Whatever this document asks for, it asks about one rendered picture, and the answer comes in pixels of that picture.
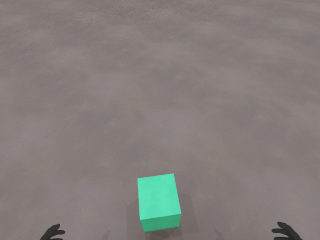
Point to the right robot hand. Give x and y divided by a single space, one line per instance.
286 230

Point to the left robot hand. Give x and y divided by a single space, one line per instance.
52 231

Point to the carton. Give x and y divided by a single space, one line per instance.
159 206

